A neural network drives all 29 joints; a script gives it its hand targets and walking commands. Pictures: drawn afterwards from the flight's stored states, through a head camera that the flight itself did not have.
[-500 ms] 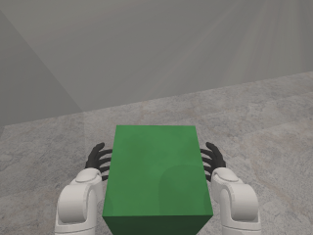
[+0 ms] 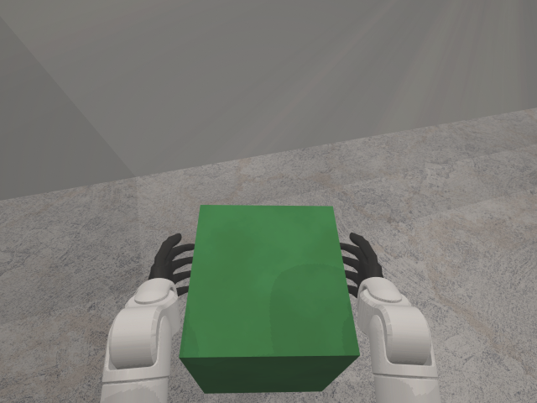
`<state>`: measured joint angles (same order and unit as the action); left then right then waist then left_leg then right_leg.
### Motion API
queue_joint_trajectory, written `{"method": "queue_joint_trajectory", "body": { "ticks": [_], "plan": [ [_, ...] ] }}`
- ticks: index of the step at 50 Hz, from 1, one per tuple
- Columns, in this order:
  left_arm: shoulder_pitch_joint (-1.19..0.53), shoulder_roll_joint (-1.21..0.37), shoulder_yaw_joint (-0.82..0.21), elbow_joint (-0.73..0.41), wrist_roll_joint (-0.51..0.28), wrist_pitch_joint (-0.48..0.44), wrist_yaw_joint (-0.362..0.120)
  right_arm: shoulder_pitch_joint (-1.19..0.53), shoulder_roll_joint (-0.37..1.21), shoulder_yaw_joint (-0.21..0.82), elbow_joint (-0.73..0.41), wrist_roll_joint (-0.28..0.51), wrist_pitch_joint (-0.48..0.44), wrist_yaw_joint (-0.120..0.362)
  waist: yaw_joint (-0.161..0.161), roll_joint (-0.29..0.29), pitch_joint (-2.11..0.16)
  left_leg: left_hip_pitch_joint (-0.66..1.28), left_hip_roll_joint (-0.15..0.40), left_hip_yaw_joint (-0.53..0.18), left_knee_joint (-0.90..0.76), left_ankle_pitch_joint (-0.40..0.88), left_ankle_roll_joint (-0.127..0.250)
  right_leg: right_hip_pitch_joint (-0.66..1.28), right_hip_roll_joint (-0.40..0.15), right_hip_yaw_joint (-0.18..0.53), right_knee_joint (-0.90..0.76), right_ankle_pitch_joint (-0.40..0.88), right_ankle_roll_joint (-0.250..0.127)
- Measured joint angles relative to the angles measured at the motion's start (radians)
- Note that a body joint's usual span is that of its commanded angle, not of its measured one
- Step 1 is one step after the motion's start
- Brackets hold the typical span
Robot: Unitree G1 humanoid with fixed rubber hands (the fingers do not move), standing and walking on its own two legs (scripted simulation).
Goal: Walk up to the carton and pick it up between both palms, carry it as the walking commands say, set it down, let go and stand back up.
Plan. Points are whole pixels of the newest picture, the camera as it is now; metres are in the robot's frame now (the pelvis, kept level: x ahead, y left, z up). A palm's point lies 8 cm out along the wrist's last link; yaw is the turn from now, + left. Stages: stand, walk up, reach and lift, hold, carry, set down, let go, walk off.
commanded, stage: carry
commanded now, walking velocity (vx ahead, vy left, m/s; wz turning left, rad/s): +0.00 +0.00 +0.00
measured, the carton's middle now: (265, 304) +0.28 +0.00 +0.00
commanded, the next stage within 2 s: hold in 0.42 s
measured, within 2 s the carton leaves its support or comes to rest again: neither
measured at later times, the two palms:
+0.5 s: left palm (169, 292) +0.28 +0.14 +0.04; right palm (362, 292) +0.28 -0.15 +0.04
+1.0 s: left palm (168, 303) +0.27 +0.15 +0.03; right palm (358, 297) +0.28 -0.14 +0.03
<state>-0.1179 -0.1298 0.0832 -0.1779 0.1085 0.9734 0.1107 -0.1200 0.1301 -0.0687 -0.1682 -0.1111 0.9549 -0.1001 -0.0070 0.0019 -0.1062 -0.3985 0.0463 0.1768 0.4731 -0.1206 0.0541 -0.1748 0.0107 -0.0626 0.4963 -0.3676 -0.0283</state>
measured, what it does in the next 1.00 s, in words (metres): stands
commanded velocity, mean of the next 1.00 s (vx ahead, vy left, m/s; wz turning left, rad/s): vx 0.00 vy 0.00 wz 0.00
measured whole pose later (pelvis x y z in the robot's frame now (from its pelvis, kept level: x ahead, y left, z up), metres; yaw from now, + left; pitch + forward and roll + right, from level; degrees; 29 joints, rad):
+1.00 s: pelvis -0.03 -0.01 +0.00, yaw -6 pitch -7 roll +1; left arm -0.31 -0.16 0.30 0.30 0.29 0.65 0.04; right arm -0.36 0.18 -0.26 0.49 -0.28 0.54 -0.02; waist 0.10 -0.05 0.08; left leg -0.19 0.01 0.05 0.43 -0.11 0.00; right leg -0.04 0.05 0.05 0.51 -0.34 -0.05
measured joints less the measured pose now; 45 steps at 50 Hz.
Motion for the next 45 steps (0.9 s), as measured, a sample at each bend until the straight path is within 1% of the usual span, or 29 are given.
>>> {"method": "queue_joint_trajectory", "body": {
  "ticks": [12, 21, 22, 24, 25, 26, 28, 29, 31, 33, 36, 38, 41, 45],
  "plan": [
    [-0.002, 0.0, 0.004, 0.014, 0.001, -0.022, -0.002, -0.005, 0.0, -0.001, 0.017, -0.005, -0.021, 0.003, 0.002, -0.001, 0.006, 0.008, 0.001, 0.001, 0.015, -0.02, -0.003, 0.018, 0.0, 0.002, -0.006, -0.01, -0.001],
    [0.002, 0.0, 0.002, 0.008, -0.001, -0.021, -0.001, -0.002, 0.0, 0.0, 0.012, -0.002, -0.02, 0.002, 0.002, -0.002, 0.005, 0.015, 0.001, 0.0, 0.017, -0.025, -0.005, 0.026, 0.0, 0.001, -0.008, -0.012, -0.002],
    [-0.012, -0.001, 0.01, 0.045, 0.018, -0.043, -0.017, -0.01, 0.001, -0.004, 0.047, -0.023, -0.044, 0.016, 0.005, -0.01, 0.034, 0.05, -0.005, 0.003, -0.001, -0.02, -0.006, 0.056, -0.004, 0.004, -0.016, -0.011, -0.002],
    [-0.034, -0.003, 0.027, 0.164, 0.054, -0.114, -0.028, -0.021, 0.001, -0.013, 0.185, -0.06, -0.139, 0.035, 0.015, -0.026, 0.092, 0.127, -0.019, 0.001, -0.058, 0.004, -0.011, 0.118, -0.01, 0.013, -0.048, 0.004, 0.001],
    [-0.028, -0.002, 0.026, 0.195, 0.064, -0.144, -0.029, -0.01, 0.0, -0.011, 0.226, -0.066, -0.182, 0.039, 0.022, -0.03, 0.114, 0.152, -0.021, 0.005, -0.081, 0.015, -0.011, 0.137, -0.011, 0.018, -0.062, 0.012, -0.002],
    [-0.011, 0.0, 0.018, 0.201, 0.069, -0.168, -0.029, 0.008, -0.002, -0.004, 0.24, -0.067, -0.217, 0.04, 0.03, -0.032, 0.134, 0.17, -0.021, 0.009, -0.099, 0.026, -0.013, 0.15, -0.01, 0.023, -0.074, 0.02, -0.005],
    [0.042, 0.004, -0.003, 0.167, 0.066, -0.204, -0.027, 0.055, -0.005, 0.018, 0.222, -0.053, -0.264, 0.037, 0.051, -0.035, 0.159, 0.188, -0.02, 0.01, -0.124, 0.04, -0.018, 0.158, -0.006, 0.035, -0.086, 0.033, -0.009],
    [0.072, 0.003, -0.007, 0.138, 0.063, -0.216, -0.025, 0.074, -0.005, 0.032, 0.207, -0.044, -0.277, 0.035, 0.068, -0.035, 0.163, 0.195, -0.024, -0.016, -0.131, 0.075, -0.024, 0.158, -0.001, 0.048, -0.088, 0.036, -0.01],
    [0.119, 0.003, -0.004, 0.094, 0.055, -0.233, -0.023, 0.088, -0.004, 0.053, 0.2, -0.035, -0.296, 0.033, 0.096, -0.039, 0.164, 0.212, -0.025, -0.039, -0.14, 0.051, -0.036, 0.162, 0.008, 0.07, -0.092, 0.042, -0.013],
    [0.136, 0.002, 0.005, 0.077, 0.051, -0.239, -0.019, 0.082, -0.004, 0.065, 0.215, -0.031, -0.308, 0.033, 0.108, -0.043, 0.161, 0.227, -0.024, -0.044, -0.148, 0.042, -0.043, 0.175, 0.012, 0.073, -0.097, 0.046, -0.018],
    [0.131, 0.004, 0.014, 0.071, 0.043, -0.228, -0.011, 0.06, -0.004, 0.065, 0.24, -0.034, -0.311, 0.037, 0.077, -0.042, 0.153, 0.231, -0.034, -0.086, -0.143, 0.053, -0.047, 0.194, 0.011, 0.045, -0.101, 0.048, -0.021],
    [0.094, 0.003, 0.027, 0.116, 0.047, -0.226, -0.012, 0.029, -0.003, 0.047, 0.281, -0.043, -0.311, 0.039, 0.068, -0.037, 0.156, 0.236, -0.04, -0.11, -0.131, 0.051, -0.05, 0.198, 0.012, 0.043, -0.087, 0.044, -0.022],
    [0.016, 0.002, 0.062, 0.222, 0.065, -0.232, -0.026, -0.036, 0.003, 0.01, 0.371, -0.066, -0.313, 0.041, 0.075, -0.029, 0.168, 0.243, -0.044, -0.133, -0.105, 0.038, -0.051, 0.194, 0.023, 0.067, -0.058, 0.04, -0.022],
    [-0.097, -0.012, 0.138, 0.372, 0.112, -0.265, -0.049, -0.145, 0.022, -0.071, 0.521, -0.108, -0.346, 0.053, 0.097, -0.034, 0.186, 0.238, -0.038, -0.136, -0.066, 0.017, -0.054, 0.176, 0.039, 0.103, -0.018, 0.035, -0.023]
  ]
}}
